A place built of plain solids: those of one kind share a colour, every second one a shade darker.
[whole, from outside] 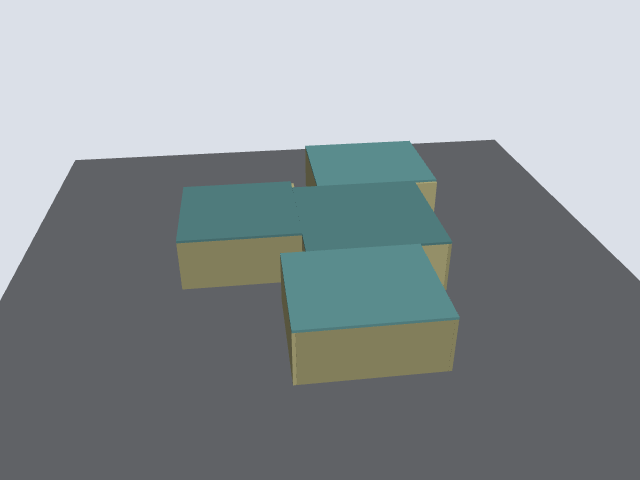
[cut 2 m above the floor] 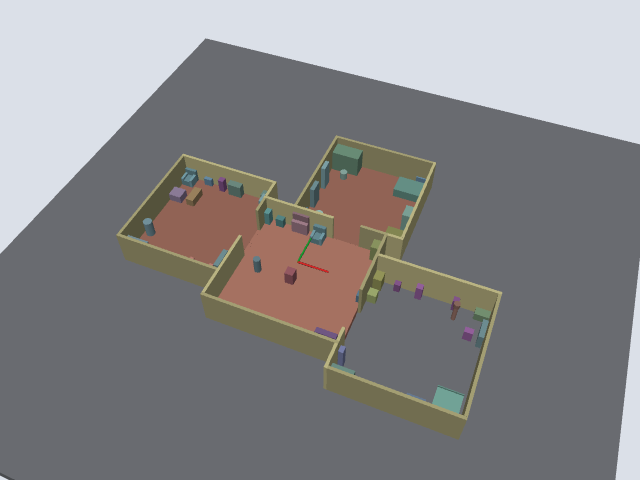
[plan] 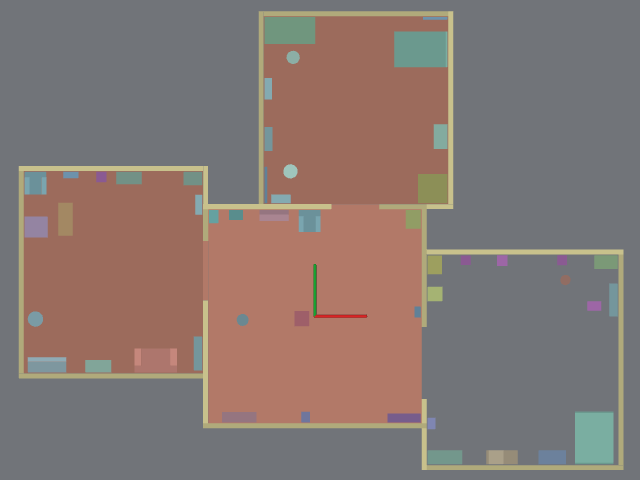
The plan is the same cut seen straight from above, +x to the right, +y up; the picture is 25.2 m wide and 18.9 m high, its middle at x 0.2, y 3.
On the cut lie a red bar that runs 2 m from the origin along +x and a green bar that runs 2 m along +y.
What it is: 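One storey of an old house, long lived in; a hub and three side rooms behind broad openings; a side room's floor lies below the hub's by a bare drop, by one riser or not at all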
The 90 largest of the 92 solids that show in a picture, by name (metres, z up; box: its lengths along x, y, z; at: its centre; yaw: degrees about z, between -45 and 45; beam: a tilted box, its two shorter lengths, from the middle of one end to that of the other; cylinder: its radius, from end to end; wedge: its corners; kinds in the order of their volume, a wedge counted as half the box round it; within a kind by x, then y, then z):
{
 "floor_1": {"box": [7.06, 7.97, 0.57], "at": [-7.93, 1.73, 0.23]},
 "floor_2": {"box": [0.2, 2.34, 0.57], "at": [-4.3, 1.79, 0.23]},
 "floor_3": {"box": [8.41, 8.43, 0.57], "at": [0.0, 0.0, 0.23]},
 "floor_4": {"box": [1.88, 0.2, 0.36], "at": [1.59, 4.31, 0.13]},
 "floor_5": {"box": [7.27, 7.39, 0.36], "at": [1.62, 8.11, 0.13]},
 "wall_1": {"box": [0.2, 7.97, 3.4], "at": [-11.57, 1.73, 1.65]},
 "wall_2": {"box": [7.26, 0.2, 3.4], "at": [-8.04, -2.35, 1.65]},
 "wall_3": {"box": [7.26, 0.2, 3.4], "at": [-8.04, 5.82, 1.65]},
 "wall_4": {"box": [0.2, 4.84, 3.4], "at": [-4.3, -1.79, 1.65]},
 "wall_5": {"box": [0.2, 1.25, 3.4], "at": [-4.3, 3.59, 1.65]},
 "wall_6": {"box": [0.2, 1.5, 3.4], "at": [-4.3, 5.17, 1.65]},
 "wall_7": {"box": [0.2, 7.59, 3.4], "at": [-2.12, 8.21, 1.65]},
 "wall_8": {"box": [5.06, 0.2, 3.4], "at": [-1.88, 4.31, 1.65]},
 "wall_9": {"box": [8.81, 0.2, 3.4], "at": [0.0, -4.31, 1.65]},
 "wall_10": {"box": [7.27, 0.2, 3.4], "at": [1.62, 11.91, 1.65]},
 "wall_11": {"box": [1.87, 0.2, 3.4], "at": [3.47, 4.31, 1.65]},
 "wall_12": {"box": [0.2, 1.65, 3.4], "at": [4.3, -5.24, 1.65]},
 "wall_13": {"box": [0.2, 0.95, 3.4], "at": [4.3, -3.74, 1.65]},
 "wall_14": {"box": [0.2, 4.64, 3.4], "at": [4.3, 1.89, 1.65]},
 "wall_15": {"box": [1.05, 0.2, 3.4], "at": [4.93, 4.31, 1.65]},
 "wall_16": {"box": [0.2, 7.59, 3.4], "at": [5.35, 8.21, 1.65]},
 "wall_17": {"box": [7.75, 0.2, 3.4], "at": [8.28, -5.96, 1.65]},
 "wall_18": {"box": [7.75, 0.2, 3.4], "at": [8.28, 2.53, 1.65]},
 "wall_19": {"box": [0.2, 8.29, 3.4], "at": [12.05, -1.72, 1.65]},
 "roof_1": {"box": [7.26, 8.37, 0.16], "at": [-8.04, 1.73, 3.43]},
 "roof_2": {"box": [8.81, 8.83, 0.16], "at": [0.0, 0.0, 3.43]},
 "roof_3": {"box": [7.67, 7.59, 0.16], "at": [1.62, 8.21, 3.43]},
 "roof_4": {"box": [7.75, 8.69, 0.16], "at": [8.28, -1.72, 3.43]},
 "bed_1": {"box": [2.03, 1.41, 0.69], "at": [4.14, 10.51, 0.66]},
 "bed_2": {"box": [1.52, 2.02, 0.74], "at": [11.0, -4.76, 0.32]},
 "cot_1": {"box": [2.0, 1.06, 1.66], "at": [-0.98, 11.25, 1.14]},
 "bookcase_1": {"box": [0.34, 1.33, 1.98], "at": [-4.6, -1.47, 1.51]},
 "bookcase_2": {"box": [0.28, 0.79, 1.73], "at": [-4.57, 4.39, 1.38]},
 "bookcase_3": {"box": [0.3, 0.85, 1.99], "at": [-1.84, 8.96, 1.31]},
 "bookcase_4": {"box": [0.32, 0.95, 1.77], "at": [-1.83, 6.97, 1.2]},
 "bookcase_5": {"box": [0.77, 0.35, 1.62], "at": [-1.34, 4.62, 1.12]},
 "bookcase_6": {"box": [0.34, 1.31, 1.22], "at": [11.75, 0.64, 0.56]},
 "wardrobe_1": {"box": [0.54, 0.98, 1.87], "at": [4.95, 7.07, 1.25]},
 "wardrobe_2": {"box": [1.36, 0.55, 1.91], "at": [5.12, -5.56, 0.9]},
 "toy_chest_1": {"box": [1.16, 1.16, 1.52], "at": [4.64, 5.02, 1.07]},
 "tv_unit_1": {"box": [1.02, 0.5, 1.01], "at": [-8.53, -1.97, 1.02]},
 "tv_unit_2": {"box": [1.0, 0.49, 1.02], "at": [-7.32, 5.44, 1.02]},
 "tv_unit_3": {"box": [0.74, 0.53, 1.04], "at": [-4.8, 5.42, 1.03]},
 "piano_hifi_1": {"box": [1.51, 0.42, 1.5], "at": [-10.55, -2.01, 1.27]},
 "piano_hifi_2": {"box": [1.51, 0.19, 0.82], "at": [-10.55, -1.71, 0.92]},
 "hall_bench_1": {"box": [1.36, 0.41, 1.01], "at": [-2.98, -3.98, 1.02]},
 "hall_bench_2": {"box": [1.15, 0.25, 1.01], "at": [-1.6, 3.88, 1.02]},
 "hall_bench_3": {"box": [1.15, 0.18, 1.55], "at": [-1.6, 4.09, 1.29]},
 "sofa_1": {"box": [0.27, 0.68, 0.63], "at": [-6.97, -1.6, 0.83]},
 "sofa_2": {"box": [1.68, 0.28, 0.94], "at": [-6.27, -2.08, 0.98]},
 "sofa_3": {"box": [1.41, 0.68, 0.46], "at": [-6.14, -1.6, 0.75]},
 "sofa_4": {"box": [0.27, 0.68, 0.17], "at": [-5.57, -1.6, 1.06]},
 "armchair_1": {"box": [0.2, 0.68, 0.17], "at": [-11.34, 5.13, 1.08]},
 "armchair_2": {"box": [0.67, 0.68, 0.48], "at": [-11.1, 5.13, 0.76]},
 "armchair_3": {"box": [0.86, 0.21, 0.97], "at": [-11.0, 5.58, 1.0]},
 "armchair_4": {"box": [0.2, 0.68, 0.65], "at": [-10.67, 5.13, 0.84]},
 "armchair_5": {"box": [0.67, 0.62, 0.47], "at": [-0.3, 3.62, 0.75]},
 "armchair_6": {"box": [0.86, 0.25, 1.01], "at": [-0.21, 4.06, 1.02]},
 "armchair_7": {"box": [0.19, 0.62, 0.63], "at": [0.13, 3.62, 0.83]},
 "clothes_rail_1": {"box": [1.09, 0.55, 1.64], "at": [9.34, -5.55, 0.77]},
 "coat_rack_1": {"box": [1.31, 0.35, 2.06], "at": [3.52, -4.01, 1.54]},
 "carton_stack_1": {"box": [0.6, 0.74, 1.31], "at": [3.87, 3.81, 1.17]},
 "carton_stack_2": {"box": [0.59, 0.57, 0.84], "at": [4.73, 0.87, 0.37]},
 "side_table_1": {"box": [0.41, 0.41, 1.04], "at": [-8.41, 5.48, 1.03]},
 "side_table_2": {"box": [0.4, 0.38, 0.75], "at": [5.94, 2.21, 0.33]},
 "side_table_3": {"box": [0.42, 0.42, 1.17], "at": [7.37, 2.19, 0.53]},
 "side_table_4": {"box": [0.39, 0.39, 1.03], "at": [9.73, 2.2, 0.46]},
 "side_table_5": {"box": [0.55, 0.38, 0.88], "at": [11.0, 0.4, 0.39]},
 "plant_big_round_1": {"cylinder": 0.3, "from": [-11.0, -0.11, 0.52], "to": [-11.0, -0.11, 1.72]},
 "plant_big_round_2": {"cylinder": 0.24, "from": [-2.85, -0.15, 0.52], "to": [-2.85, -0.15, 1.66]},
 "chest_drawers_1": {"box": [0.57, 0.75, 1.16], "at": [4.72, 2.02, 0.53]},
 "stool_pouffe_1": {"box": [0.92, 0.83, 0.6], "at": [-10.98, 3.52, 0.81]},
 "coffee_table_1": {"box": [0.57, 1.3, 0.58], "at": [-9.82, 3.82, 0.81]},
 "crate_stack_1": {"box": [0.37, 0.53, 1.11], "at": [-3.99, 3.92, 1.07]},
 "crate_stack_2": {"box": [0.56, 0.4, 0.72], "at": [-3.11, 3.98, 0.87]},
 "highchair_pram_1": {"box": [0.58, 0.6, 0.98], "at": [-0.51, -0.09, 1.01]},
 "tall_odds_1": {"box": [0.35, 0.42, 0.59], "at": [-0.36, -3.97, 0.81]},
 "tall_odds_2": {"box": [0.32, 0.45, 1.83], "at": [4.59, -4.23, 0.86]},
 "trunk_1": {"box": [0.93, 0.54, 0.67], "at": [11.46, 2.12, 0.28]},
 "radiator_1": {"box": [0.6, 0.26, 0.61], "at": [-9.61, 5.56, 0.82]},
 "radiator_2": {"box": [0.11, 1.44, 0.61], "at": [-1.93, 5.17, 0.61]},
 "radiator_3": {"box": [0.26, 0.45, 0.67], "at": [4.04, 0.17, 0.85]},
 "radiator_4": {"box": [0.97, 0.11, 0.63], "at": [4.74, 11.72, 0.63]},
 "desk_1": {"box": [0.1, 0.55, 0.9], "at": [6.79, -5.55, 0.4]},
 "desk_2": {"box": [0.58, 0.55, 0.13], "at": [7.13, -5.55, 0.79]},
 "desk_3": {"box": [0.56, 0.55, 0.57], "at": [7.71, -5.55, 0.23]},
 "stool_pouffe_round_1": {"cylinder": 0.28, "from": [-0.96, 5.7, 0.31], "to": [-0.96, 5.7, 0.89]},
 "stool_pouffe_round_2": {"cylinder": 0.26, "from": [-0.86, 10.19, 0.31], "to": [-0.86, 10.19, 0.9]},
 "floor_lamp_round_1": {"cylinder": 0.14, "from": [9.86, 1.42, 0.0], "to": [9.86, 1.42, 1.3]},
 "floor_lamp_round_2": {"cylinder": 0.2, "from": [9.86, 1.42, 1.3], "to": [9.86, 1.42, 1.65]}
}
